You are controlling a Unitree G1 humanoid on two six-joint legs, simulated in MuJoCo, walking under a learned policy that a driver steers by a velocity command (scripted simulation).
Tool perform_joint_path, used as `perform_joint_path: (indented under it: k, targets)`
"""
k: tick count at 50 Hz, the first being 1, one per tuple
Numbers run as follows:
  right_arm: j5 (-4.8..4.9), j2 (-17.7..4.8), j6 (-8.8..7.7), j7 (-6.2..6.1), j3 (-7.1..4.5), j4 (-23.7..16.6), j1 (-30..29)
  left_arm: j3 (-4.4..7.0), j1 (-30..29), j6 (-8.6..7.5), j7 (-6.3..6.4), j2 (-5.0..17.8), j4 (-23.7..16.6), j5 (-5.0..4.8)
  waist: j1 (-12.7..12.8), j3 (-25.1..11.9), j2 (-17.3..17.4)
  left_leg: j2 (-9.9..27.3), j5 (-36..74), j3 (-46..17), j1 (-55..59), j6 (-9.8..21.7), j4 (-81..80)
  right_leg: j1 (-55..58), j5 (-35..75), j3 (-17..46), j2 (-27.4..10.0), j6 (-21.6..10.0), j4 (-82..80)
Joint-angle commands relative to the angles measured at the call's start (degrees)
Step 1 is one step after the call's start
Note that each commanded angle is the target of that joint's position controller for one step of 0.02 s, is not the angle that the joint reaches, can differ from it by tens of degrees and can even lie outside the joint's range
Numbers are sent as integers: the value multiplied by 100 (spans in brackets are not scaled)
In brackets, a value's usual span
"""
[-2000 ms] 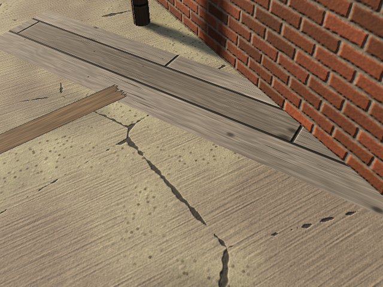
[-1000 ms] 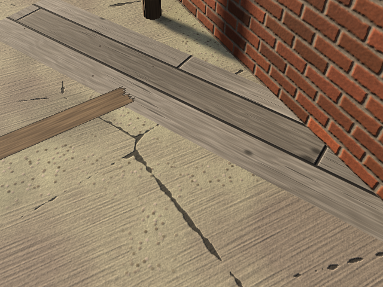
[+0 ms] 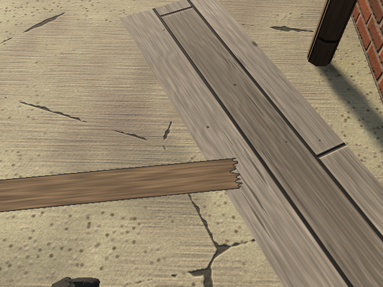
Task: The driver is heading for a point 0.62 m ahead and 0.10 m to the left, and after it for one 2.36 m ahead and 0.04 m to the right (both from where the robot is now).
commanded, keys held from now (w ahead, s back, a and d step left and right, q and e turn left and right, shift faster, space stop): q+shift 0.04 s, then w+q+shift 0.34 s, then w+shift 0.44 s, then w+e+shift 0.10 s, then e+shift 0.08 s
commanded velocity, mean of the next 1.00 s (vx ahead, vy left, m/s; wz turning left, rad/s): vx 0.74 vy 0.00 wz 0.53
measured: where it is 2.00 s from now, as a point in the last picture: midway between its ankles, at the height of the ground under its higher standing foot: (83, 196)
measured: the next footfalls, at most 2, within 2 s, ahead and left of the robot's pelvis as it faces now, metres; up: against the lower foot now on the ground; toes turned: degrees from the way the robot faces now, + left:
right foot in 0.36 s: +0.22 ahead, -0.17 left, +0.00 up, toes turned +27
left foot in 0.82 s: +0.39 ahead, +0.23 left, +0.00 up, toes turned +35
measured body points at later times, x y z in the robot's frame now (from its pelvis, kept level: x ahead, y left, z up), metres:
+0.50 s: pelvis +0.16 -0.07 +0.02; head +0.18 -0.07 +0.47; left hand +0.15 +0.25 -0.07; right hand +0.45 -0.24 -0.06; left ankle +0.12 +0.05 -0.65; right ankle +0.19 -0.19 -0.72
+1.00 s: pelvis +0.43 +0.16 +0.02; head +0.45 +0.18 +0.47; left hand +0.33 +0.41 -0.12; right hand +0.64 -0.03 -0.10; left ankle +0.36 +0.21 -0.72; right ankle +0.48 +0.01 -0.62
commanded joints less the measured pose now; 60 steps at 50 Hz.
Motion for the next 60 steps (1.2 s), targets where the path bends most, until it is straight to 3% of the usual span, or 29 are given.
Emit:
perform_joint_path:
  k: [1,2,4,6,12,14,16,17,18,19,20,21,22,25,31,36,39,40,41,42,43,44,45,48,50,53,56,58,60]
  targets:
    - [-2,-957,-81,-25,-271,-433,240,188,760,158,34,711,-196,-26,297,-1535,-203,1721,2158,-2412,1238,303,-817,15,353,123,-39,25,-495]
    - [3,-1002,-50,-26,-294,-469,259,183,630,182,33,723,-265,-36,251,-1550,-106,1652,1780,-2483,1277,182,-838,-67,468,161,-9,31,-654]
    - [2,-1022,4,6,-311,-557,257,178,372,197,-21,759,-374,23,138,-1585,130,1403,-1453,-2880,1200,161,-1325,-135,731,249,44,71,-1039]
    - [-45,-1085,26,88,-326,-652,242,208,96,175,-59,874,-463,40,35,-1267,474,1394,-3150,-3409,1190,280,-1702,-372,777,270,171,105,-1456]
    - [-54,-1093,-90,132,-306,-654,428,163,-436,-141,-108,855,-616,-35,-158,-949,675,1292,-2877,-3652,1353,268,-1319,-92,934,322,448,28,-2879]
    - [-62,-1083,-88,193,-280,-808,61,151,-317,-178,-114,861,-648,-140,-1,-903,773,1157,-2744,-3588,696,178,-1179,708,788,226,605,-18,-3376]
    - [-85,-996,-51,278,-226,-1039,-557,191,350,-211,-44,951,-505,-306,478,-825,705,998,-2762,-3601,-697,-77,-992,2516,1021,158,647,-136,-4265]
    - [-78,-856,-64,273,-173,-1089,-694,256,805,-247,35,1127,-401,-313,772,-780,446,694,-2950,-3308,-1453,-382,-567,3514,1298,102,477,-200,-4826]
    - [-6,-556,-137,230,-90,-1097,-537,344,1144,-304,112,1500,-346,-237,869,-958,-345,257,-3266,-2502,-2155,-673,708,4294,705,686,-345,-331,-5193]
    - [83,-73,-229,161,82,-1308,-488,351,1276,-350,152,1870,-463,-57,821,-1395,-1168,-59,-3124,-1469,-2531,-788,2355,4530,-982,2511,-1917,-695,-5640]
    - [-15,-484,-263,156,80,-1512,-698,463,841,-357,136,2125,-428,75,565,-1136,-1004,499,-2006,-1162,-3010,-798,2992,3760,-1948,3774,-2318,-1162,-6074]
    - [-109,-791,-247,193,21,-1465,-875,389,733,-368,70,1712,-425,10,528,-893,-416,852,-1491,-1121,-2931,-819,3300,3382,-1803,3326,-2074,-1181,-5981]
    - [-182,-813,-235,285,9,-1341,-707,314,791,-388,6,1495,-378,-53,467,-843,-237,832,-1199,-1119,-2769,-847,3449,3206,-1331,2573,-1593,-1028,-5898]
    - [-262,-639,-182,446,85,-1174,-348,238,1247,-510,-120,1331,-145,-44,433,-780,-491,842,-602,-954,-2565,-891,3846,2881,-427,1379,-967,-907,-5982]
    - [-263,-691,-227,467,150,-1409,-1350,276,2131,-683,-256,1292,308,-99,790,-197,-563,933,-162,-800,-2967,-964,2897,3087,397,587,-963,-1153,-6438]
    - [-237,-453,-306,615,346,-1640,-2187,251,2669,-643,-210,1338,740,-110,961,54,-777,1242,-416,356,-1898,-647,1255,3284,2628,-205,-1091,-1172,-6724]
    - [-259,-530,-317,463,329,-1403,-1361,267,2776,-554,-172,1618,983,-118,358,-700,-1037,621,-1374,933,-7,-168,849,3519,7421,-791,-1179,-1128,-5175]
    - [-242,-706,-347,365,231,-1030,-132,282,2630,-521,-143,1760,993,-161,-307,-1320,-1052,458,-1224,873,1464,-15,602,3127,8124,-951,-1154,-1066,-3869]
    - [-301,-1034,-383,253,84,-621,1140,255,2314,-532,-129,1719,853,-209,-1005,-1939,-861,950,-1237,223,3363,132,431,1812,6932,-1042,-942,-975,-2149]
    - [-429,-1681,-439,126,-90,-547,1531,32,2607,-574,-266,744,456,-302,-666,-2897,813,2924,-3764,-2652,5366,492,-20,-537,1819,-809,-77,-808,221]
    - [-302,-1650,-465,82,-79,-623,1661,115,2243,-629,-250,1054,342,-282,-767,-3338,691,3571,-4263,-4537,5054,384,-948,-1038,-74,168,355,-1007,1081]
    - [-323,-1419,-477,30,-24,-396,1266,204,1580,-600,-230,1256,211,-306,-575,-2014,239,3223,-3473,-3488,4141,132,-1032,-1561,591,258,66,-1068,1139]
    - [-297,-1099,-511,26,53,-337,956,130,1607,-603,-277,1059,203,-294,-266,-1275,109,3072,-2571,-2666,3142,34,-1192,-1383,1018,159,-184,-1034,699]
    - [-171,-436,-648,13,270,-270,422,87,2217,-279,-405,698,600,-116,429,-483,471,2574,-173,-1022,1491,-238,-1697,-481,1150,29,-426,-725,121]
    - [-67,-306,-770,22,313,-149,282,136,2102,-130,-424,639,637,-107,632,-239,404,2273,2629,21,1336,-416,-1645,-545,1276,-215,-246,-610,41]
    - [0,-259,-862,17,334,-155,-94,63,1417,-188,-478,448,212,-114,770,-1,860,1955,3715,1138,874,-528,-1696,-340,2323,-746,-70,-569,-1301]
    - [69,-469,-882,-143,283,-106,52,7,1141,-273,-648,423,155,-81,624,-355,495,1798,3779,1526,1207,-680,-1125,644,3669,-1389,423,-697,-3163]
    - [115,-828,-859,-235,160,-143,20,87,1896,-225,-640,610,318,-21,926,-973,594,2067,4882,1461,1540,-852,-11,1578,3476,-1523,822,-910,-3236]
    - [124,-900,-699,-246,97,-271,-345,329,3387,-185,-479,1117,635,47,1662,-1700,517,2204,4487,1227,1226,-980,2450,3051,3156,-1128,938,-1314,-3372]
